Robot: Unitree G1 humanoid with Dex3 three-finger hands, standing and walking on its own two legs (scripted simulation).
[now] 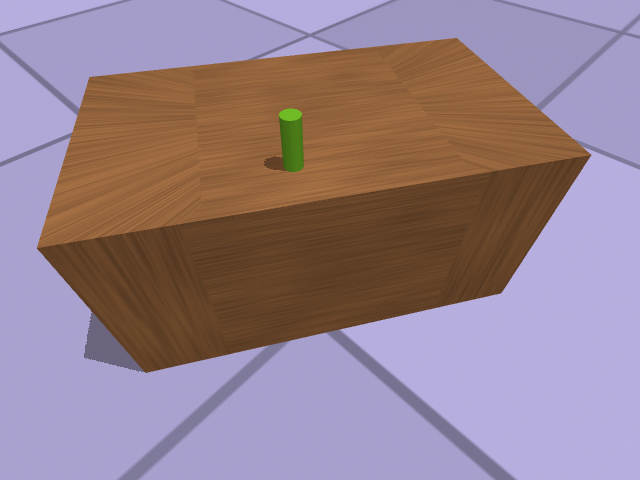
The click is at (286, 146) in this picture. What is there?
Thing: slim round
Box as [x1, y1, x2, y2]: [279, 108, 303, 171]
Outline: 290,108 282,110 279,113 283,166 285,169 289,171 297,171 301,169 303,166 301,113 296,109
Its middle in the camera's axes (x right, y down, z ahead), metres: -0.07 -0.23 +0.91
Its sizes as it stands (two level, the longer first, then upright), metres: 0.051 0.051 0.142
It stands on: a support 0.65 m high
